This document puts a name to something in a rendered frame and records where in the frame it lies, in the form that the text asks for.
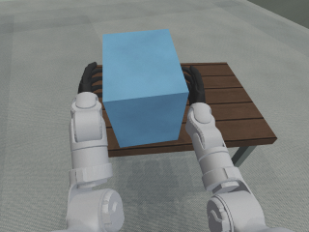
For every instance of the robot right upper arm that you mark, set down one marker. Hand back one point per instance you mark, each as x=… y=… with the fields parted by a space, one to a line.
x=237 y=211

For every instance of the left robot hand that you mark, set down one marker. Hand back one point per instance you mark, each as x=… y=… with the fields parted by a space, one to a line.
x=87 y=80

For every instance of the table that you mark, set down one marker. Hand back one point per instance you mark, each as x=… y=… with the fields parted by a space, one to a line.
x=239 y=121

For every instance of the carton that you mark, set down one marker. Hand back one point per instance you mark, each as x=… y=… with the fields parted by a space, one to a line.
x=144 y=91

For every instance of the left robot forearm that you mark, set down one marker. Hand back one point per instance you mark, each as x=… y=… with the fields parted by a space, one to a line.
x=88 y=145

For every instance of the right robot hand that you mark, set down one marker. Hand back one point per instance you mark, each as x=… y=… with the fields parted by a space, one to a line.
x=195 y=86

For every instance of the right robot forearm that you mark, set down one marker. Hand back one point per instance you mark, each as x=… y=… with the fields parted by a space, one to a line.
x=219 y=173

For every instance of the robot left upper arm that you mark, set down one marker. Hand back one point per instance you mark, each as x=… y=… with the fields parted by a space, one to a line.
x=98 y=210

